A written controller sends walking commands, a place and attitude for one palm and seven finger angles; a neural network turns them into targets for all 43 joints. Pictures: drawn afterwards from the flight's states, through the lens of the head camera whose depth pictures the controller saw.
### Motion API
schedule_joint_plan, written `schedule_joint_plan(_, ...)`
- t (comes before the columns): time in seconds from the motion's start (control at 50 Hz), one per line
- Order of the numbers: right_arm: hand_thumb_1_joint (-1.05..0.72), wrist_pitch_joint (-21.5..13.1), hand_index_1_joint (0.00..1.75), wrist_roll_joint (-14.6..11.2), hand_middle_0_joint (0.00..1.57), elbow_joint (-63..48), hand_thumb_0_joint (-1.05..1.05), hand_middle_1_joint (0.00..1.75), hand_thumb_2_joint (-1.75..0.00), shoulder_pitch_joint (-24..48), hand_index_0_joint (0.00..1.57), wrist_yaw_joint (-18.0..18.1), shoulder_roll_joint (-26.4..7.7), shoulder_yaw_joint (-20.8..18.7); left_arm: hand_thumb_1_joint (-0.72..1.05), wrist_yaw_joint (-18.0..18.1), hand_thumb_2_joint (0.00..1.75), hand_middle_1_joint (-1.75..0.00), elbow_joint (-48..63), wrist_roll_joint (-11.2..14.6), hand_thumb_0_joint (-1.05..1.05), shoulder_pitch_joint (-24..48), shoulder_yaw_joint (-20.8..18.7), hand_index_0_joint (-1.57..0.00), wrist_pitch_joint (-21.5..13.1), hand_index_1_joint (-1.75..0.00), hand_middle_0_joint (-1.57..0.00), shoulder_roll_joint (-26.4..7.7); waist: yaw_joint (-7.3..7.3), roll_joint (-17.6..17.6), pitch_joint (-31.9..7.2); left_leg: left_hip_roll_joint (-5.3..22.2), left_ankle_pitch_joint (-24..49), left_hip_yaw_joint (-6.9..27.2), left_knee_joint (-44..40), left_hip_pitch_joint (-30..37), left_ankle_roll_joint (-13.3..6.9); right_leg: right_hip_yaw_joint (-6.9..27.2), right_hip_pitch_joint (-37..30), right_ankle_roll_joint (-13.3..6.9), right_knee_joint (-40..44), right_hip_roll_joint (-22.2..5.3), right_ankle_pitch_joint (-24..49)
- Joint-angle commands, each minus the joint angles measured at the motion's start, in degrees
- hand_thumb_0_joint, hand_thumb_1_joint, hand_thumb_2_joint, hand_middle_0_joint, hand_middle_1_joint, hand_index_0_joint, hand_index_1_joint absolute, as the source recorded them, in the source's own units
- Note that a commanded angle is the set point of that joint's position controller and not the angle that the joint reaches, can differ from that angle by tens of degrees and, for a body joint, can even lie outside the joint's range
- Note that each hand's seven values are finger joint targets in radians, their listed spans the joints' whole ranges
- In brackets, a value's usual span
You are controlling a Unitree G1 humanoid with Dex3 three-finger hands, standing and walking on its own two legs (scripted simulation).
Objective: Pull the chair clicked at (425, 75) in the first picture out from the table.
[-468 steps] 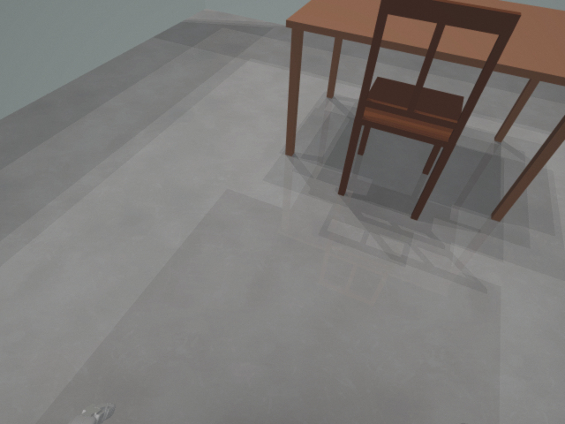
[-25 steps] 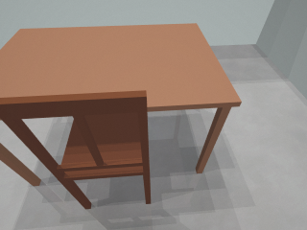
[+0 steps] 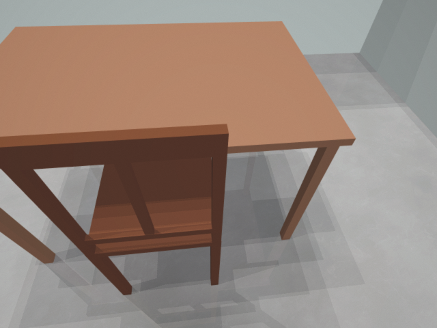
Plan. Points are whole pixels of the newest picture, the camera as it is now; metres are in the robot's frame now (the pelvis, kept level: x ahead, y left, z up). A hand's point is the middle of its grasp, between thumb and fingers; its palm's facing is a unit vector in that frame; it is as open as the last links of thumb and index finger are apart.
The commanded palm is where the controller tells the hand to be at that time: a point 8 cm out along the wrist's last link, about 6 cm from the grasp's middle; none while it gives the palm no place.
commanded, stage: look again from close up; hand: left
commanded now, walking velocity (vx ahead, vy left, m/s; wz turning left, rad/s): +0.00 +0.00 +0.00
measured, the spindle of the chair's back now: (137, 202) +0.39 +0.22 -0.06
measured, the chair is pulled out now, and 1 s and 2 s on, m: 0.00 0.00 0.00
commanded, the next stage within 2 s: raise the hand toward the chair's back in 1.22 s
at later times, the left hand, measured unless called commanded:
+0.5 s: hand out of the picture -0.01 +0.21 -0.17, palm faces -0.02 -0.98 -0.18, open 7.4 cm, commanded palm none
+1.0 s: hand out of the picture -0.04 +0.22 -0.17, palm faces -0.03 -0.99 -0.17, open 7.4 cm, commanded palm none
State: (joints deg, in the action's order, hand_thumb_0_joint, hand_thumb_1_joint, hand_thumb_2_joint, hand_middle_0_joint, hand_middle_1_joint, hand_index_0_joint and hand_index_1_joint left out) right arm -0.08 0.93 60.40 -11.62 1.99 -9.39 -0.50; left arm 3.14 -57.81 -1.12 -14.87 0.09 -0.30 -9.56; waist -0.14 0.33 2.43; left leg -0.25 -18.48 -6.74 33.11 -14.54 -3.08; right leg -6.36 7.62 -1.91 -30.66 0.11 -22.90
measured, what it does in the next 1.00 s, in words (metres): shifts its weight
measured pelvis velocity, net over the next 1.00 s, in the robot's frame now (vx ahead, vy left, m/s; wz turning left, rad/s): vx -0.02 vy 0.06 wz -0.03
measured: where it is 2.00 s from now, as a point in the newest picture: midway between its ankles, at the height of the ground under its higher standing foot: outside the picture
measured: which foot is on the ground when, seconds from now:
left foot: down 0.00-1.00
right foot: down 0.00-1.00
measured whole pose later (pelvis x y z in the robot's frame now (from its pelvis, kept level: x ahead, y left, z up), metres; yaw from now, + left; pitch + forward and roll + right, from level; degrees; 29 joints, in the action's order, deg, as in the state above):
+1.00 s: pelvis -0.02 +0.06 +0.01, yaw -2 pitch +0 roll +0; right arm -0.6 0.2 66.2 -14.8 1.7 -7.6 0.0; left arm 2.7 -62.5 -1.3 -17.7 1.1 0.6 -8.6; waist 0.1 1.8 2.6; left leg -5.3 -11.0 -10.1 21.0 -11.5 -8.0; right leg -3.2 8.4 2.7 -25.4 -4.3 -17.1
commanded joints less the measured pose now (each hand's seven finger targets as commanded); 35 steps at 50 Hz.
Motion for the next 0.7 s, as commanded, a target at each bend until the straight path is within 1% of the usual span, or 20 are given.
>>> schedule_joint_plan(0.0, -0.9, -0.92, 0.3, 0.08, 0.2, -2.22, 0.0, 0.3, -0.9, -2.54, 0.2, -0.19, -6.27, -1.1, 0.9, 0.33, 0.9, -0.3, 1.18, 0.23, 0.0, -4.78, -1.04, -0.2, -0.28, -0.3, -0.2, -5.43, -0.61, -1.21, -0.92, 7.05, 23.17, 9.8, -6.44, 5.91, -1.34, 6.24, 4.3, 0.11, 5.31, -6.03, 16.52)
schedule_joint_plan(0.02, -0.9, -1.06, 0.3, 0.05, 0.2, -2.27, 0.0, 0.3, -0.9, -2.58, 0.2, -0.3, -6.65, -0.98, 0.9, 0.21, 0.9, -0.3, 1.44, 0.23, 0.0, -4.59, -0.83, -0.2, -0.19, -0.3, -0.2, -5.78, -0.73, -1.9, -1.69, 7.28, 24.16, 10.01, -7.13, 6.7, -1.5, 6.1, 4.14, 0.23, 5.2, -5.76, 15.89)
schedule_joint_plan(0.06, -0.9, -1.02, 0.3, -0.01, 0.2, -2.29, 0.0, 0.3, -0.9, -2.2, 0.2, -0.29, -6.76, -1.01, 0.9, 0.16, 0.9, -0.3, 1.31, 0.21, 0.0, -4.29, -0.89, -0.2, -0.12, -0.3, -0.2, -5.69, -0.69, -1.44, -1.48, 7.42, 23.1, 10.32, -7.97, 6.92, -1.56, 5.97, 4.38, 0.55, 5.81, -5.83, 14.27)
schedule_joint_plan(0.1, -0.9, -1.04, 0.3, -0.07, 0.2, -2.11, 0.0, 0.3, -0.9, -2.09, 0.2, -0.32, -6.69, -0.95, 0.9, 0.11, 0.9, -0.3, 1.0, 0.23, 0.0, -4.19, -0.79, -0.2, -0.23, -0.3, -0.2, -5.9, -0.58, -0.94, -1.63, 7.18, 22.95, 10.3, -8.34, 7.44, -1.43, 6.33, 4.18, 0.56, 6.4, -6.17, 15.15)
schedule_joint_plan(0.12, -0.9, -1.1, 0.3, -0.06, 0.2, -2.13, 0.0, 0.3, -0.9, -2.18, 0.2, -0.37, -6.72, -0.96, 0.9, 0.05, 0.9, -0.3, 1.11, 0.27, 0.0, -3.96, -0.7, -0.2, -0.09, -0.3, -0.2, -6.01, -0.67, -1.37, -1.79, 7.43, 23.37, 10.43, -9.15, 8.01, -1.53, 6.12, 4.35, 0.64, 6.35, -5.93, 14.35)
schedule_joint_plan(0.14, -0.9, -1.06, 0.3, -0.08, 0.2, -1.93, 0.0, 0.3, -0.9, -1.98, 0.2, -0.36, -6.8, -0.91, 0.9, 0.04, 0.9, -0.3, 0.88, 0.28, 0.0, -4.17, -0.65, -0.2, -0.08, -0.3, -0.2, -5.81, -0.75, -0.79, -1.15, 7.46, 22.46, 10.48, -9.53, 7.99, -1.56, 6.07, 4.75, 0.83, 6.82, -6.05, 13.58)
schedule_joint_plan(0.16, -0.9, -1.06, 0.3, -0.12, 0.2, -1.77, 0.0, 0.3, -0.9, -2.14, 0.2, -0.35, -6.82, -0.94, 0.9, 0.04, 0.9, -0.3, 0.7, 0.21, 0.0, -4.08, -0.61, -0.2, -0.09, -0.3, -0.2, -5.75, -0.53, -0.42, -0.95, 7.38, 22.27, 10.67, -9.72, 7.97, -1.52, 6.26, 4.85, 0.86, 6.97, -6.0, 13.48)
schedule_joint_plan(0.2, -0.9, -1.13, 0.3, -0.21, 0.2, -1.41, 0.0, 0.3, -0.9, -2.44, 0.2, -0.32, -6.83, -0.85, 0.9, 0.03, 0.9, -0.3, 0.42, 0.25, 0.0, -4.36, -0.59, -0.2, -0.13, -0.3, -0.2, -5.81, -0.51, -0.71, -1.4, 7.44, 23.38, 10.58, -10.26, 8.81, -1.47, 6.22, 4.59, 0.98, 7.09, -6.23, 14.2)
schedule_joint_plan(0.22, -0.9, -1.27, 0.3, -0.24, 0.2, -1.17, 0.0, 0.3, -0.9, -2.64, 0.2, -0.35, -6.9, -0.85, 0.9, -0.03, 0.9, -0.3, 0.38, 0.29, 0.0, -4.31, -0.46, -0.2, -0.1, -0.3, -0.2, -5.99, -0.56, -1.02, -1.89, 7.58, 25.05, 10.87, -10.61, 9.56, -1.56, 6.02, 4.52, 1.08, 6.97, -6.06, 14.25)
schedule_joint_plan(0.32, -0.9, -1.25, 0.3, -0.42, 0.2, -0.21, 0.0, 0.3, -0.9, -3.17, 0.2, -0.31, -6.93, -0.69, 0.9, -0.04, 0.9, -0.3, -0.73, 0.35, 0.0, -5.03, -0.21, -0.2, 0.03, -0.3, -0.2, -5.72, -0.46, -0.92, -1.44, 7.92, 24.28, 11.17, -12.21, 10.52, -1.52, 5.95, 4.96, 1.34, 7.86, -6.12, 12.49)
schedule_joint_plan(0.44, -0.9, -1.25, 0.3, -0.49, 0.2, 1.22, 0.0, 0.3, -0.9, -3.93, 0.2, -0.27, -6.73, -0.58, 0.9, -0.03, 0.9, -0.3, -2.1, 0.34, 0.0, -5.91, -0.03, -0.2, 0.15, -0.3, -0.2, -5.16, -0.35, -0.54, -0.2, 8.03, 21.03, 11.58, -14.02, 10.11, -1.37, 5.82, 5.44, 1.5, 8.59, -6.36, 10.69)
schedule_joint_plan(0.48, -0.9, -1.17, 0.3, -0.53, 0.2, 1.56, 0.0, 0.3, -0.9, -4.25, 0.2, -0.28, -6.55, -0.6, 0.9, -0.01, 0.9, -0.3, -2.45, 0.29, 0.0, -6.22, 0.01, -0.2, 0.24, -0.3, -0.2, -4.91, -0.26, -0.92, 0.61, 7.96, 17.82, 11.83, -15.01, 9.23, -1.26, 5.89, 5.62, 1.48, 8.81, -6.33, 9.72)
schedule_joint_plan(0.5, -0.9, -1.16, 0.3, -0.56, 0.2, 1.85, 0.0, 0.3, -0.9, -4.31, 0.2, -0.32, -6.41, -0.56, 0.9, -0.03, 0.9, -0.3, -2.8, 0.29, 0.0, -6.72, 0.05, -0.2, 0.2, -0.3, -0.2, -4.78, -0.36, -0.52, 0.79, 7.91, 15.79, 12.1, -15.54, 8.94, -1.3, 5.99, 5.77, 1.51, 9.08, -6.47, 9.3)
schedule_joint_plan(0.56, -0.9, -1.19, 0.3, -0.55, 0.2, 2.28, 0.0, 0.3, -0.9, -4.7, 0.2, -0.39, -6.27, -0.55, 0.9, -0.05, 0.9, -0.3, -3.13, 0.2, 0.0, -6.93, 0.12, -0.2, 0.22, -0.3, -0.2, -4.61, -0.33, -0.37, 1.07, 8.03, 13.95, 12.32, -16.53, 8.5, -1.25, 5.84, 6.1, 1.48, 9.06, -6.49, 8.98)
schedule_joint_plan(0.6, -0.9, -1.25, 0.3, -0.59, 0.2, 2.64, 0.0, 0.3, -0.9, -5.24, 0.2, -0.36, -6.22, -0.6, 0.9, -0.02, 0.9, -0.3, -3.3, 0.2, 0.0, -7.31, 0.19, -0.2, 0.21, -0.3, -0.2, -4.45, -0.21, -0.44, 0.68, 8.06, 14.15, 12.52, -16.8, 9.01, -1.08, 5.77, 6.22, 1.55, 8.74, -6.47, 9.07)
schedule_joint_plan(0.62, -0.9, -1.29, 0.3, -0.65, 0.2, 2.83, 0.0, 0.3, -0.9, -5.26, 0.2, -0.39, -6.17, -0.63, 0.9, -0.08, 0.9, -0.3, -3.35, 0.23, 0.0, -7.2, 0.23, -0.2, 0.24, -0.3, -0.2, -4.52, -0.35, -1.35, 0.63, 8.19, 13.63, 12.7, -17.2, 8.78, -1.2, 5.84, 6.19, 1.58, 8.89, -6.36, 8.46)
schedule_joint_plan(0.64, -0.9, -1.28, 0.3, -0.64, 0.2, 2.95, 0.0, 0.3, -0.9, -5.39, 0.2, -0.37, -6.09, -0.61, 0.9, -0.06, 0.9, -0.3, -3.45, 0.19, 0.0, -7.38, 0.19, -0.2, 0.23, -0.3, -0.2, -4.43, -0.3, -0.77, 0.66, 8.24, 12.84, 12.73, -17.25, 8.54, -1.15, 5.83, 6.31, 1.56, 8.94, -6.39, 8.39)
schedule_joint_plan(0.68, -0.9, -1.36, 0.3, -0.66, 0.2, 3.24, 0.0, 0.3, -0.9, -5.93, 0.2, -0.32, -5.86, -0.63, 0.9, 0.01, 0.9, -0.3, -3.63, 0.13, 0.0, -7.55, 0.14, -0.2, 0.24, -0.3, -0.2, -4.19, -0.25, -0.66, 0.5, 8.27, 13.93, 12.95, -17.46, 8.8, -0.91, 5.75, 6.32, 1.59, 8.67, -6.43, 8.96)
